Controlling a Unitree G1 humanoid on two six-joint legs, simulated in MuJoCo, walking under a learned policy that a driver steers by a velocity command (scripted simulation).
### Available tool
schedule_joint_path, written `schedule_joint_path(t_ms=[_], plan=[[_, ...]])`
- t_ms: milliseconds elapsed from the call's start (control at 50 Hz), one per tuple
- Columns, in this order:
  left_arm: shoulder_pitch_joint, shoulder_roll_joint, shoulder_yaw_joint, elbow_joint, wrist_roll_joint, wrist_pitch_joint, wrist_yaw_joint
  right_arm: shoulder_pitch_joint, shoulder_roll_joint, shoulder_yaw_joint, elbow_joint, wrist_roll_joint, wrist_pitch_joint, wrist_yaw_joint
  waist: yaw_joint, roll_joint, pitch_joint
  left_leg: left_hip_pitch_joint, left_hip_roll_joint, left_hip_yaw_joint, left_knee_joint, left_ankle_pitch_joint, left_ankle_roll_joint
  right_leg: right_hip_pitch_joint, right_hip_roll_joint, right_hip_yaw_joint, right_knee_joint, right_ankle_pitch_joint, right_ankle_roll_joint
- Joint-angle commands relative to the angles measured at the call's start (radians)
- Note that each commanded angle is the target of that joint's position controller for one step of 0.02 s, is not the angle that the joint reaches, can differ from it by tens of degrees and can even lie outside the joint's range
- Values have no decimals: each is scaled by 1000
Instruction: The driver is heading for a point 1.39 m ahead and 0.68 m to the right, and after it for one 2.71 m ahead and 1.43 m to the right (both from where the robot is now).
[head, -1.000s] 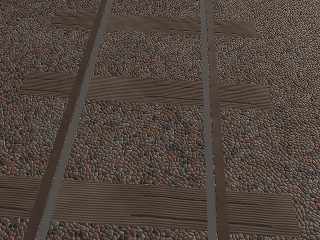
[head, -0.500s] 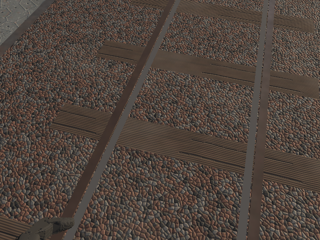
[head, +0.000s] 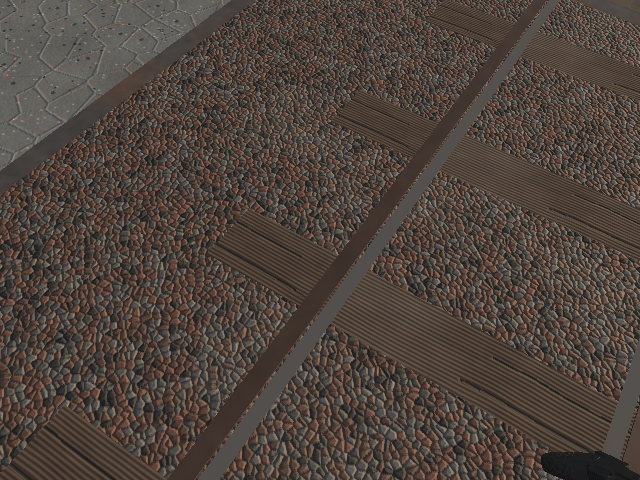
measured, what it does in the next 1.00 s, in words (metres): steps on the spot, turning right: right foot, then left foot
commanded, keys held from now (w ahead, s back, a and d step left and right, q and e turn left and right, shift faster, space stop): e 1.00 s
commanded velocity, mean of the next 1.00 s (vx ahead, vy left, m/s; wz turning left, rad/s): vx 0.02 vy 0.00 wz -0.49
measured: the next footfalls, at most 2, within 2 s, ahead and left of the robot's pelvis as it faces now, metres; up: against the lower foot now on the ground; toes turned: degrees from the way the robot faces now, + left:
right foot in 0.30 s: +0.03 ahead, -0.13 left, +0.00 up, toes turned -13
left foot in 0.80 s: +0.14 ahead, +0.07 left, +0.00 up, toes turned -32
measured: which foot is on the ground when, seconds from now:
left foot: down 0.00-0.30, up 0.32-0.78, down 0.80-1.00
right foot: up 0.00-0.28, down 0.30-0.80, up 0.82-1.00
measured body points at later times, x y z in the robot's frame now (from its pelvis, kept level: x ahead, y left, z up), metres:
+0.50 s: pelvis +0.01 -0.04 +0.01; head +0.04 -0.09 +0.46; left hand +0.17 +0.22 -0.08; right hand +0.10 -0.37 -0.11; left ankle +0.06 +0.11 -0.65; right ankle -0.01 -0.12 -0.73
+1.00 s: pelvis +0.04 -0.01 +0.01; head +0.09 -0.02 +0.46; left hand +0.32 +0.17 -0.10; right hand +0.00 -0.33 -0.09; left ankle +0.11 +0.09 -0.73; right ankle -0.05 -0.12 -0.66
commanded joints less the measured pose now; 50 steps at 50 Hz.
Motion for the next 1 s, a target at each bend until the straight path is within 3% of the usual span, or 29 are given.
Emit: schedule_joint_path(t_ms=[20, 60, 120, 200, 260, 280, 300, 320, 340, 360, 380, 400, 420, 460, 540, 660, 720, 760, 780, 800, 820, 840, 860, 880, 900, 940, 1000], plan=[[33, 132, 35, -40, 2, 33, 30, 30, -189, -57, -14, 6, -14, -13, -32, 164, -196, 264, 293, -233, -159, 437, 204, -140, -37, 60, 123, 23, 33], [79, 120, 42, -30, 0, 56, 46, -4, -202, -67, -4, 2, -9, -27, -10, 174, -172, 174, 280, -168, -196, 352, 209, -99, -11, 15, 165, 91, 47], [56, 83, 43, -50, 1, 74, 54, -30, -170, -65, 17, 4, -5, -43, -18, 168, -152, 137, 277, -103, -225, 177, 205, -92, -24, -1, 123, 156, 31], [10, 77, 42, -91, 7, 76, 36, -32, -175, -72, 52, 9, 5, -54, -36, 174, -155, 165, 310, -82, -218, 114, 202, -54, -28, -30, -11, 204, -6], [85, 84, 51, -79, 11, 75, 15, -66, -193, -79, 70, 40, 17, -56, 16, 168, -164, 155, 304, -36, -137, 110, 142, 66, 2, -78, -220, 321, -61], [121, 96, 59, -66, 20, 74, 10, -53, -176, -79, 85, 53, 21, -56, 26, 128, -146, 122, 265, 8, -57, 26, 86, 114, 24, -68, -333, 390, -96], [127, 162, 75, -75, 27, 71, 18, 9, -137, -74, 106, 45, 27, -52, 0, -64, -98, 0, 169, 107, 154, -132, -12, 162, -81, 134, -488, 559, -160], [105, 265, 90, -116, 25, 65, 34, -13, -106, -64, 68, 7, 28, -50, -30, -317, -43, -273, 7, 120, 415, -507, -111, 220, -306, 475, -527, 871, -310], [123, 274, 89, -129, 73, 41, 22, -122, -128, -71, 34, 12, 22, -56, 41, -241, -96, -288, -29, -46, 580, -547, -95, 136, -346, 556, -595, 759, -412], [76, 254, 85, -136, 72, 18, 19, -124, -157, -83, 42, 32, 22, -60, 9, -154, -79, -295, -3, -93, 633, -449, -74, 131, -289, 475, -603, 640, -367], [12, 227, 83, -147, 43, 9, 26, -87, -170, -92, 66, 33, 24, -65, -27, -105, -64, -309, 14, -103, 625, -346, -66, 138, -238, 405, -590, 576, -304], [-23, 180, 69, -159, 20, 9, 34, -65, -181, -98, 91, 25, 27, -71, -38, -87, -68, -303, 24, -108, 615, -293, -71, 143, -211, 365, -580, 575, -267], [-32, 160, 61, -164, 11, 10, 42, -54, -179, -100, 97, 18, 26, -72, -46, -92, -79, -276, 18, -109, 622, -244, -80, 140, -189, 340, -573, 619, -257], [3, 143, 55, -165, 14, 13, 52, -37, -160, -99, 104, 25, 16, -68, -44, -78, -121, -256, 0, -110, 608, -188, -93, 191, -165, 314, -556, 701, -260], [48, 166, 67, -165, 7, 24, 64, -61, -132, -86, 102, 33, 1, -63, -19, -87, -132, -253, -10, -123, 408, -160, -120, 276, -149, 333, -532, 707, -266], [8, 196, 82, -193, 9, 43, 55, -57, -152, -81, 110, 42, -18, -39, -8, -127, -116, -84, -38, -126, 198, -191, -129, 179, -130, 418, -509, 681, -285], [-28, 192, 81, -211, 2, 52, 51, -21, -167, -83, 119, 46, -34, -26, -20, -137, -135, -5, -51, -128, 87, -195, -113, 189, -119, 479, -466, 786, -276], [-69, 183, 77, -227, -10, 61, 56, 44, -174, -87, 140, 46, -45, -15, -65, -130, -147, 111, -50, -112, -112, -55, -90, 172, -78, 491, -418, 768, -232], [-69, 164, 71, -235, -11, 63, 60, 76, -198, -94, 152, 41, -47, -14, -73, -104, -155, 215, 0, -133, -194, 68, -68, 115, -39, 472, -378, 663, -189], [-23, 110, 56, -239, 4, 61, 59, 91, -263, -106, 147, 23, -41, -21, -42, 71, -197, 348, 191, -298, -202, 210, 2, -2, 51, 364, -203, 393, -134], [23, 98, 57, -258, -2, 54, 55, 64, -313, -112, 145, -4, -30, -23, 8, 306, -156, 387, 358, -521, -198, 444, 177, -226, 212, 206, -37, -41, -75], [44, 190, 80, -241, 11, 46, 53, 46, -261, -99, 126, -6, -31, -23, -11, 245, -156, 343, 431, -543, -199, 432, 262, -263, 130, 187, 192, -62, -31], [43, 232, 100, -222, 0, 49, 50, 4, -205, -82, 109, 1, -32, -27, -3, 179, -133, 308, 365, -432, -191, 373, 232, -259, 104, 180, 275, 13, -17], [48, 213, 102, -207, -1, 60, 52, -31, -184, -75, 104, 13, -28, -31, 8, 156, -110, 291, 294, -336, -184, 290, 183, -266, 90, 162, 303, 78, 2], [42, 194, 98, -206, 2, 70, 53, -39, -172, -69, 102, 27, -26, -35, -6, 163, -91, 291, 264, -286, -187, 260, 166, -291, 85, 154, 327, 132, 19], [7, 145, 83, -231, -6, 75, 43, -10, -184, -66, 113, 24, -17, -46, -30, 183, -72, 287, 231, -202, -202, 291, 171, -295, 74, 102, 292, 190, 39], [-59, 116, 67, -277, -8, 70, 35, 47, -214, -74, 125, 16, -4, -56, -78, 196, -99, 385, 264, -171, -203, 334, 196, -307, 38, 64, 151, 208, 54]])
